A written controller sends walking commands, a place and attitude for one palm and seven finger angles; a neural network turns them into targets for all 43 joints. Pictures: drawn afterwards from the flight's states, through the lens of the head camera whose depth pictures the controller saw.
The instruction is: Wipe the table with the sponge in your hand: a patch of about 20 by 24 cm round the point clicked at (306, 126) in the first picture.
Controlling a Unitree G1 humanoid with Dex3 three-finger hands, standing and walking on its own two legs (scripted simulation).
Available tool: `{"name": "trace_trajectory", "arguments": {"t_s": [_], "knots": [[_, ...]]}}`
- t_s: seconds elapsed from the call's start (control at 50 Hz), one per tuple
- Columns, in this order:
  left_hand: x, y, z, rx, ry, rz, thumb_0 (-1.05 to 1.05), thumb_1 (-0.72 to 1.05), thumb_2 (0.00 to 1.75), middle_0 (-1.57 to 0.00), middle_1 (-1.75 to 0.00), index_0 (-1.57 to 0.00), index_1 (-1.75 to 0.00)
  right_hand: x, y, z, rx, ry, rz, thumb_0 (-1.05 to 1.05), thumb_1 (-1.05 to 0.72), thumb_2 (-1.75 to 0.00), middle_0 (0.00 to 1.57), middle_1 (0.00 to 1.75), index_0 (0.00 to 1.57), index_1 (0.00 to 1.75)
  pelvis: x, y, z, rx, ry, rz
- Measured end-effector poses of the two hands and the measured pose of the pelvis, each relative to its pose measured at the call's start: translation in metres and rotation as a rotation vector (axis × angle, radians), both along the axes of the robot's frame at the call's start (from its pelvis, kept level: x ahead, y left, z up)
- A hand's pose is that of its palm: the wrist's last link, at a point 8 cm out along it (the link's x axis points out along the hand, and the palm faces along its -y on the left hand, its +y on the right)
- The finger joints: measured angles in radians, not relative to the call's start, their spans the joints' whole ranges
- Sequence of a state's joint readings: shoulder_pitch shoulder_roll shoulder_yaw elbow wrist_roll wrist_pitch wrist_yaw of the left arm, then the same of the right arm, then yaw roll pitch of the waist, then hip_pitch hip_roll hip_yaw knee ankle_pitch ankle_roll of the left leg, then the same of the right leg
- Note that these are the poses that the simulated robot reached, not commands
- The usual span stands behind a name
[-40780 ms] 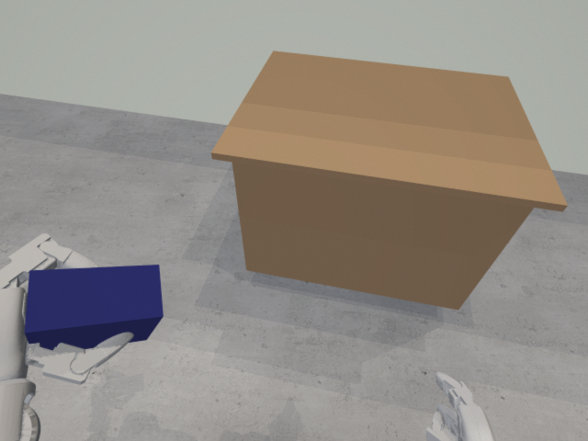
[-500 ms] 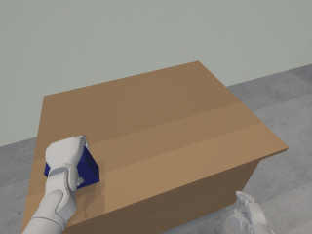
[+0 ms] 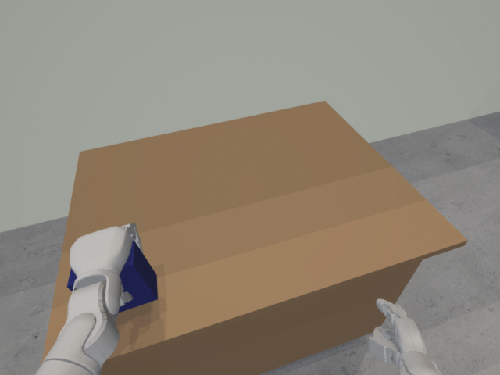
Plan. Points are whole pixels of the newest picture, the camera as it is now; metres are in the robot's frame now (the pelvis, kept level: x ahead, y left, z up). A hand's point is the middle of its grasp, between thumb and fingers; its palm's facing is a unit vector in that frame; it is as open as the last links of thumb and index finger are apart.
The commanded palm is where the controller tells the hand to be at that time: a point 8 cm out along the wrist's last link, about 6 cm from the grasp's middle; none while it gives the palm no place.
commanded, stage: lower the sponge onto the table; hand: left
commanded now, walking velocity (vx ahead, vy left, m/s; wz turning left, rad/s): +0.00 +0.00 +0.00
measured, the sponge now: (121, 285) +0.24 +0.28 -0.01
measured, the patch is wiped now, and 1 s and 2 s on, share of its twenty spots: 0.00 0.00 0.10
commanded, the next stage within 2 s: wipe forward along the first lane in 1.40 s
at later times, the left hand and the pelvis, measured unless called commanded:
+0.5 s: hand (128, 270) +0.26 +0.27 +0.02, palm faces -0.06 -0.09 -0.99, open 9.7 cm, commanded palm +0.23 +0.26 +0.08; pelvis +0.00 +0.00 +0.00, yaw +0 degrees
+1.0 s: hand (130, 278) +0.26 +0.27 +0.00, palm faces -0.09 -0.09 -0.99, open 9.7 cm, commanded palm +0.24 +0.26 +0.06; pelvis +0.00 -0.01 +0.00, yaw +0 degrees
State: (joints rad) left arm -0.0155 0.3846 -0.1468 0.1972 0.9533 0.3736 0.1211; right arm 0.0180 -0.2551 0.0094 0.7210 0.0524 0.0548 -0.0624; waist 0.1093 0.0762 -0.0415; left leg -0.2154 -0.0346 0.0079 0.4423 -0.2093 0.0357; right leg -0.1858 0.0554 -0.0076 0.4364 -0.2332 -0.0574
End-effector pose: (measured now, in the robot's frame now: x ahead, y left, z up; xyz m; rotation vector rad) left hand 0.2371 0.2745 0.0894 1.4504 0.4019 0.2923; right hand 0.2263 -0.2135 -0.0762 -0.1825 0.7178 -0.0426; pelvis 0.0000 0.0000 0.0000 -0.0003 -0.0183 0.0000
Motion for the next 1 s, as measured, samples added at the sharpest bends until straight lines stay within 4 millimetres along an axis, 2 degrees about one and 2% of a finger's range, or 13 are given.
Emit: {"name": "trace_trajectory", "arguments": {"t_s": [0.22,0.34,0.72,1.0], "knots": [[0.003,-0.002,0.002,0.012,-0.019,-0.017,0.00,-0.46,1.06,-0.78,-1.37,-0.78,-1.37,-0.008,0.007,-0.002,0.012,0.011,0.003,0.01,-0.90,-0.90,0.21,0.30,0.20,0.30,-0.004,0.003,0.000,0.000,0.001,-0.002],[0.003,-0.006,-0.008,0.001,0.010,-0.013,0.00,-0.46,1.06,-0.78,-1.37,-0.78,-1.38,-0.013,0.007,-0.006,0.014,0.030,-0.001,0.01,-0.90,-0.90,0.21,0.30,0.20,0.30,-0.005,0.004,0.000,0.001,0.007,-0.003],[0.007,-0.015,-0.024,0.009,0.029,-0.006,0.00,-0.46,1.06,-0.78,-1.37,-0.78,-1.38,-0.018,-0.010,-0.011,0.006,0.051,-0.034,0.01,-0.90,-0.90,0.21,0.30,0.20,0.30,-0.002,-0.002,-0.002,0.003,0.022,-0.004],[0.006,-0.011,-0.035,0.017,0.045,0.013,0.00,-0.46,1.06,-0.78,-1.37,-0.78,-1.38,-0.019,-0.021,-0.012,-0.001,0.057,-0.056,0.01,-0.90,-0.90,0.21,0.30,0.20,0.30,0.001,-0.009,-0.004,0.003,0.036,-0.008]]}}
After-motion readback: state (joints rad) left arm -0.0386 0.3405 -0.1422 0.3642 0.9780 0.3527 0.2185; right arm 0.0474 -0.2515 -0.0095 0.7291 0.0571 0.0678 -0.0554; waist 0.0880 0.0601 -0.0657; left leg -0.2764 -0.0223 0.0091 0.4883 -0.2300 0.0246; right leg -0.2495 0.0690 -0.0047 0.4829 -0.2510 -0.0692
